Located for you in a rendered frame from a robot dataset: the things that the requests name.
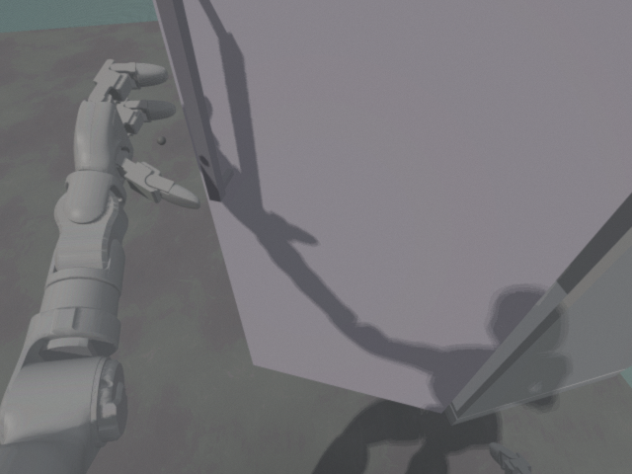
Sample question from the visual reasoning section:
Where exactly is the fridge door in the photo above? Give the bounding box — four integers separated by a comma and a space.
152, 0, 632, 413

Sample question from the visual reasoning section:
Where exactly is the handle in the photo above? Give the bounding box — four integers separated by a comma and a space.
156, 0, 234, 202

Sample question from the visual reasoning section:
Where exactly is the right robot hand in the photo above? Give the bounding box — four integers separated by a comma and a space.
489, 442, 531, 474

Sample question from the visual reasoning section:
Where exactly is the left robot forearm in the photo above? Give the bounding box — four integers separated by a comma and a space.
0, 170, 128, 445

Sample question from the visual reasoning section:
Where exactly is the robot left upper arm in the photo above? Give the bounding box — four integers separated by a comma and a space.
0, 355, 128, 474

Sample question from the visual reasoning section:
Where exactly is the left robot hand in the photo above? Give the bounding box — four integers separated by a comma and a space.
74, 59, 200, 209

